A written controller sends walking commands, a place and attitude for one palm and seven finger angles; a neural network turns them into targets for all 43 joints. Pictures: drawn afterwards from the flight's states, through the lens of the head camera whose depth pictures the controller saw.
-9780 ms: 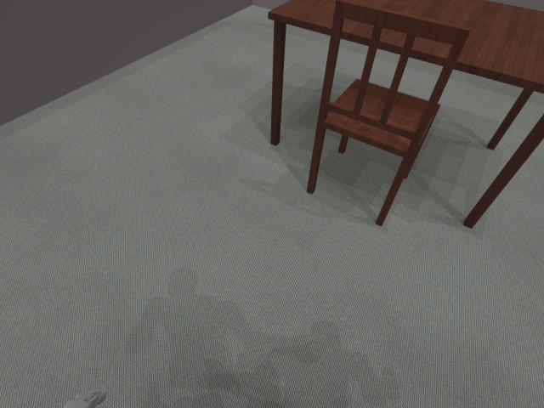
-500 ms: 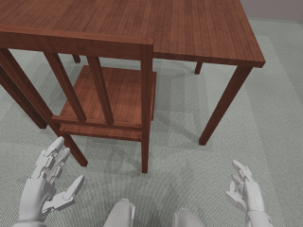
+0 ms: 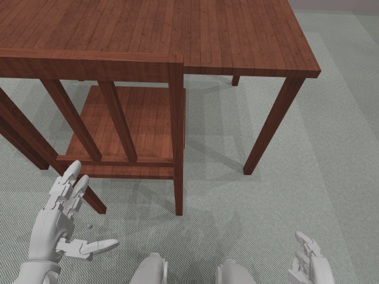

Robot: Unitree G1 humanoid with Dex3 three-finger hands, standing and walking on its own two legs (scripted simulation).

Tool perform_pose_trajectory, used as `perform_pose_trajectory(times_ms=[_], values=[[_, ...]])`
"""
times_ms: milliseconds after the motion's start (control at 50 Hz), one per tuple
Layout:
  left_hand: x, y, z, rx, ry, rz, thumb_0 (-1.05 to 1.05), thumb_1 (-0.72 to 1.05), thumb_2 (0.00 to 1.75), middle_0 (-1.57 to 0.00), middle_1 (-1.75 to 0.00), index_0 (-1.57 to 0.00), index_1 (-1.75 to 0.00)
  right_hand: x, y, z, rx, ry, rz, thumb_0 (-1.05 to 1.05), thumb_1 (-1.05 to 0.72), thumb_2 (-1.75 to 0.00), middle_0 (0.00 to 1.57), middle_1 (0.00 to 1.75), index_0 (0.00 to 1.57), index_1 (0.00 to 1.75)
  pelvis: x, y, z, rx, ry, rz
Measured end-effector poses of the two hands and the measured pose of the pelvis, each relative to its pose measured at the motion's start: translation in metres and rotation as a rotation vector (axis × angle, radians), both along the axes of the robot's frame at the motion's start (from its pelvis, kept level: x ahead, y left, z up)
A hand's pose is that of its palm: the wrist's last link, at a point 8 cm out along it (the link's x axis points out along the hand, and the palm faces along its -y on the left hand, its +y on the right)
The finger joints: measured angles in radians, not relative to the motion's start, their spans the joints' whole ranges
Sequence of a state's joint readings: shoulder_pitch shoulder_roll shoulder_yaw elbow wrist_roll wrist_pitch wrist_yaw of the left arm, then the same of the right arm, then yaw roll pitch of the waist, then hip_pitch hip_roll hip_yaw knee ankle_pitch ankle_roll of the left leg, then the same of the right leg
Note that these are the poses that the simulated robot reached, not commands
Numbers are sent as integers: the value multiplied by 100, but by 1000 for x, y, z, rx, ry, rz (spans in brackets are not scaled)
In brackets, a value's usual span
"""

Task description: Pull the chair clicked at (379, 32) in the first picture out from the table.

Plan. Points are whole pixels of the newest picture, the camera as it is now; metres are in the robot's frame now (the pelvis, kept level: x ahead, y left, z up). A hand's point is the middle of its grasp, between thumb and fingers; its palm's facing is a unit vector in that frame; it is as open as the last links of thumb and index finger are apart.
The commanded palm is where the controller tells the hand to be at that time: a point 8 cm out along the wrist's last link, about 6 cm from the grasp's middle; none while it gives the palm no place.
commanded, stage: raise the hand toward the chair's back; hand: left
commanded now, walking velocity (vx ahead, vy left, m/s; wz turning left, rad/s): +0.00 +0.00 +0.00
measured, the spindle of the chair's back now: (78, 126) +0.46 +0.30 +0.01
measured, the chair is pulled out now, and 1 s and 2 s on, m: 0.00 0.00 0.00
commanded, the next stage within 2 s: aim the fingers beside a spindle in 1.06 s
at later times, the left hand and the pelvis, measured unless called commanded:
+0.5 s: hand (74, 212) +0.24 +0.22 +0.05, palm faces +0.01 -1.00 -0.06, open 16.9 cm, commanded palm +0.22 +0.28 +0.06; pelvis +0.00 +0.02 +0.01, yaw +1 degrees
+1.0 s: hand (82, 203) +0.26 +0.21 +0.05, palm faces +0.01 -1.00 -0.06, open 16.9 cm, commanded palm +0.23 +0.27 +0.06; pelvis +0.01 +0.01 +0.01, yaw +0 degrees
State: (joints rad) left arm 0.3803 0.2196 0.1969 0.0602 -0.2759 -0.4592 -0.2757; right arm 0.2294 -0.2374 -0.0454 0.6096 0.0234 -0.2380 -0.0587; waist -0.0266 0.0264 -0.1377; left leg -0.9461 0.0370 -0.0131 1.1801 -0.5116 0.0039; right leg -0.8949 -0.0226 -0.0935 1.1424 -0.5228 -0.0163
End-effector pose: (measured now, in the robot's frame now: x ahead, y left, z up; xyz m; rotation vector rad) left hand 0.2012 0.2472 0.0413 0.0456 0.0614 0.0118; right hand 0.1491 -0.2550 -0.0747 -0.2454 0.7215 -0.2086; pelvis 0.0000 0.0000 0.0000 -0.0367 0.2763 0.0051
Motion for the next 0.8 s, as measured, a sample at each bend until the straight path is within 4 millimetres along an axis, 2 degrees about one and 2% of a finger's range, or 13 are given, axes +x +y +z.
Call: perform_pose_trajectory(times_ms=[200, 360, 460, 640, 800], values=[[3, 12, 8, -1, -29, 6, 0, -34, 37, -8, -11, -7, -10, 35, 34, 17, 20, -89, 92, 1, -90, -90, 20, 30, 20, 30, 0, 11, 2, -15, -9, 11], [8, 22, 13, 9, -22, 6, 0, -46, 32, -6, -9, -6, -9, 38, 51, 20, 40, -86, 128, 1, -90, -90, 20, 30, 21, 30, 1, 17, 6, -23, -16, 16], [15, 26, 15, 13, -16, 2, -1, -48, 31, -6, -9, -6, -8, 30, 50, 17, 36, -48, 119, 1, -90, -90, 20, 30, 21, 30, 3, 18, 7, -24, -16, 16], [28, 30, 20, 19, -14, -1, -1, -49, 30, -6, -8, -6, -8, 11, 34, 15, 16, 12, 70, 1, -90, -90, 20, 30, 21, 30, 7, 18, 12, -21, -14, 11], [33, 23, 18, 15, -1, -7, -1, -49, 30, -6, -8, -6, -8, 9, 23, 17, 8, 18, 47, 1, -90, -90, 20, 30, 21, 30, 10, 14, 14, -15, -10, 6]])
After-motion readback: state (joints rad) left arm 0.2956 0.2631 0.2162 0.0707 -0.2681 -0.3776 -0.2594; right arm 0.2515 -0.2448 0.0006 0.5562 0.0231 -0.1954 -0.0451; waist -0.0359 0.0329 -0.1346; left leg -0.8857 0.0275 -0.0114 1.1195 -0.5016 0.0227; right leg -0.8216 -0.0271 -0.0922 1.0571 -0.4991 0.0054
